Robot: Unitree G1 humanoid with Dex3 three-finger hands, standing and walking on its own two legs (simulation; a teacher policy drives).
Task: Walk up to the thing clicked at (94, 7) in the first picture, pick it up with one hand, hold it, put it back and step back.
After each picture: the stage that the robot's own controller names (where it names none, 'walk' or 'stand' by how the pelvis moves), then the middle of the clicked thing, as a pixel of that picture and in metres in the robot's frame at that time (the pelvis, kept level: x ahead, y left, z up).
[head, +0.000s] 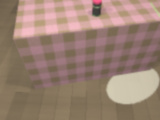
stand; (96, 7) +1.07 -0.08 -0.10
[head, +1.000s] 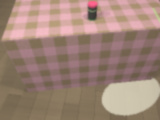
walk; (92, 11) +0.99 -0.01 -0.07
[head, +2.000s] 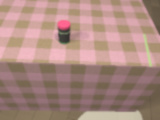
walk; (64, 32) +0.69 +0.14 -0.07
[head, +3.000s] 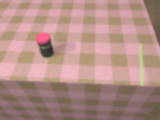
stand; (45, 45) +0.59 +0.22 -0.06
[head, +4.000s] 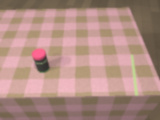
stand; (41, 61) +0.55 +0.23 -0.10
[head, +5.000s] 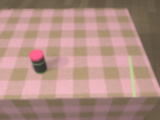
stand; (38, 62) +0.54 +0.23 -0.10
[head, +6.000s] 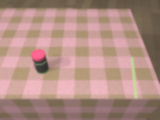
stand; (40, 62) +0.54 +0.23 -0.10
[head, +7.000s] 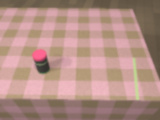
stand; (41, 62) +0.54 +0.22 -0.10
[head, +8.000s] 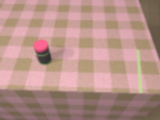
rise first; (43, 52) +0.55 +0.22 -0.10
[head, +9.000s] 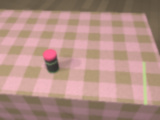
go down; (51, 61) +0.55 +0.21 -0.10
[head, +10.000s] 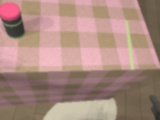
go down; (12, 21) +0.57 +0.20 -0.02
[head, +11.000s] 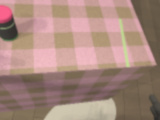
approach; (5, 24) +0.57 +0.21 -0.01
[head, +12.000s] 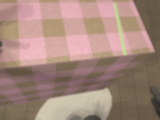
close in; out of the picture +0.58 +0.22 +0.02
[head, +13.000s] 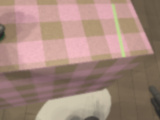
lift; out of the picture +0.53 +0.20 +0.02
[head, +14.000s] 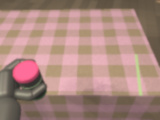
lift; (31, 81) +0.30 +0.17 +0.11
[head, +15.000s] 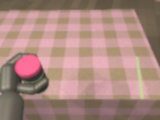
hold; (33, 75) +0.32 +0.16 +0.12
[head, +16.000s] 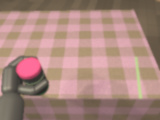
hold; (34, 77) +0.32 +0.17 +0.10
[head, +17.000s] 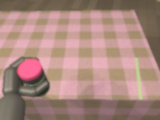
hold; (35, 79) +0.32 +0.16 +0.10
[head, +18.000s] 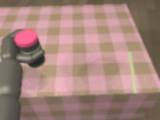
crouch; (31, 49) +0.42 +0.17 +0.12
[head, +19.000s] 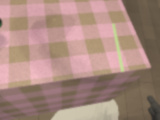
lower; out of the picture +0.54 +0.22 +0.10
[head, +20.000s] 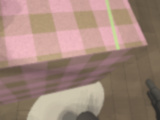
lower; out of the picture +0.56 +0.22 +0.03
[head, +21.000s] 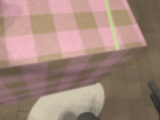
lower; out of the picture +0.55 +0.22 +0.03
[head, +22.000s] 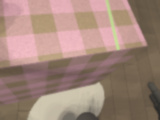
lower; out of the picture +0.55 +0.22 +0.03
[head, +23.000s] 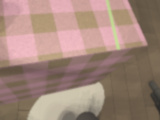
lower; out of the picture +0.55 +0.23 +0.03
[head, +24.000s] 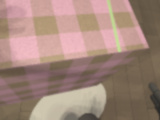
open; out of the picture +0.55 +0.22 +0.02
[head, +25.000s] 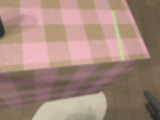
sink last; out of the picture +0.54 +0.21 +0.01
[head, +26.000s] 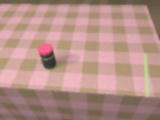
sink last; (47, 57) +0.54 +0.21 -0.04
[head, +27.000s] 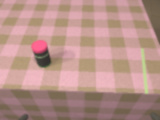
stand; (41, 54) +0.52 +0.21 -0.04
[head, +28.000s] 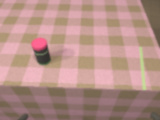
stand; (41, 52) +0.54 +0.21 -0.03
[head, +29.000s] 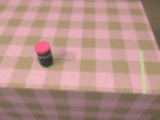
stand; (44, 55) +0.54 +0.20 -0.06
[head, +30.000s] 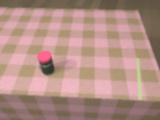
stand; (46, 63) +0.53 +0.21 -0.10
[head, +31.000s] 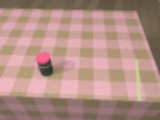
stand; (45, 65) +0.53 +0.21 -0.10
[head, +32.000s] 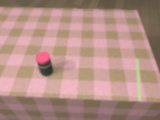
stand; (45, 64) +0.53 +0.21 -0.10
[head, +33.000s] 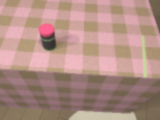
walk; (48, 37) +0.58 +0.17 -0.07
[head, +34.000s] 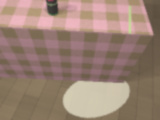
walk; (52, 4) +0.86 +0.21 -0.08
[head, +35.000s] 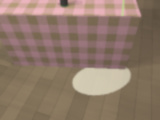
stand; out of the picture +1.19 +0.22 -0.09
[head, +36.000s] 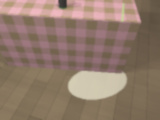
stand; (62, 0) +1.14 +0.18 -0.10
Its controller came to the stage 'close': yes
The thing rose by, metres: 0.21
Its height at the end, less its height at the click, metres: +0.00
